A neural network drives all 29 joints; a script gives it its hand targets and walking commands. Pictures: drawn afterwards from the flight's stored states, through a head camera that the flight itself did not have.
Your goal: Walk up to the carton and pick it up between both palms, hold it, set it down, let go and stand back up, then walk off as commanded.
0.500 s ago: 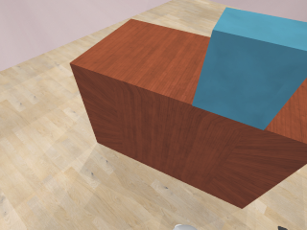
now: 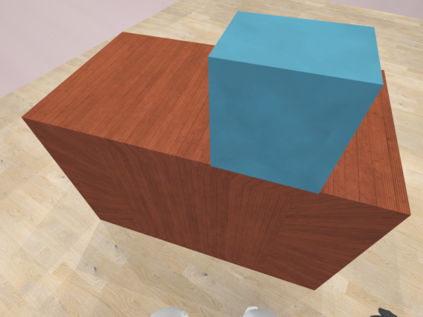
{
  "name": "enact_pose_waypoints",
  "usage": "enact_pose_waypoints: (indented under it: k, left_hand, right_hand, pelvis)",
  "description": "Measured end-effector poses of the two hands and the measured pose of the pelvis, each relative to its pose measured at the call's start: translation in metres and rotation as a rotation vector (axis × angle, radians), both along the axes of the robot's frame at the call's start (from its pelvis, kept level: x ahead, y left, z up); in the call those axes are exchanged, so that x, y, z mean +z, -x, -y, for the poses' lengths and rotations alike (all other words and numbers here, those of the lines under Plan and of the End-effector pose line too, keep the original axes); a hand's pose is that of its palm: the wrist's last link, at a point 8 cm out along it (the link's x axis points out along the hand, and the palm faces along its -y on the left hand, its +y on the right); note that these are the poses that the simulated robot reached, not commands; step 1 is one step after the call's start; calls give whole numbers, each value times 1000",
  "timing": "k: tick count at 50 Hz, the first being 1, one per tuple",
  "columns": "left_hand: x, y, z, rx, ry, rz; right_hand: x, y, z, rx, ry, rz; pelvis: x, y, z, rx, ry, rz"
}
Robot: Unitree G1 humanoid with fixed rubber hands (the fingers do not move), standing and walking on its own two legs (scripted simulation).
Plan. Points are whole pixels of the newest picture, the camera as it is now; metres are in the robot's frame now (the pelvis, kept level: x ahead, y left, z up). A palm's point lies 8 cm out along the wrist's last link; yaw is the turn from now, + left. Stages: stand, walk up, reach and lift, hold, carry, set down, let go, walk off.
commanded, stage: walk up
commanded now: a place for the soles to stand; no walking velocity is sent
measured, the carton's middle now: (280, 106) +0.52 -0.13 +0.10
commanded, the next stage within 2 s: none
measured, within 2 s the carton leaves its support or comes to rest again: neither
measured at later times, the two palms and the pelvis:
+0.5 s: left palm out of the picture +0.10 +0.33 -0.11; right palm out of the picture +0.07 -0.32 -0.07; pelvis +0.01 +0.01 +0.00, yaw -5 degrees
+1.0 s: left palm out of the picture +0.15 +0.32 -0.10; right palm out of the picture +0.04 -0.32 -0.10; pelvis +0.02 +0.01 -0.01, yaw -11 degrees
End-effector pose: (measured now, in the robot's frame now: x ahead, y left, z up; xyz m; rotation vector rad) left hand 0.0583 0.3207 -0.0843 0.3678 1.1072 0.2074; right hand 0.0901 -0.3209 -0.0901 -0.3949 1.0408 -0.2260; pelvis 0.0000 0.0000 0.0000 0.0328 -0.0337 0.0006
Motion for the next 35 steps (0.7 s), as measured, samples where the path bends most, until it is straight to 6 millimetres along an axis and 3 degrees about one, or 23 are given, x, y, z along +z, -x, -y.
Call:
enact_pose_waypoints:
  k: [5,14,23,30,35]
  left_hand:
    - [-7,-25,1,-32,0,14]
    - [-19,-60,-11,-63,19,63]
    - [-26,-44,-8,-52,22,-22]
    - [-22,-35,5,-72,-17,-60]
    - [-22,-30,16,-72,-60,-49]
  right_hand:
    - [4,4,3,-39,21,-17]
    - [13,8,-12,-52,58,-14]
    - [24,16,-2,-91,75,-9]
    - [9,34,15,-136,18,-42]
    - [-12,35,28,-161,-23,-43]
  pelvis:
    - [-2,-8,-2,-32,20,-9]
    - [-4,-13,-21,-56,56,16]
    - [2,-14,-16,-83,69,16]
    - [-2,-12,2,-120,46,15]
    - [-12,-13,19,-136,35,41]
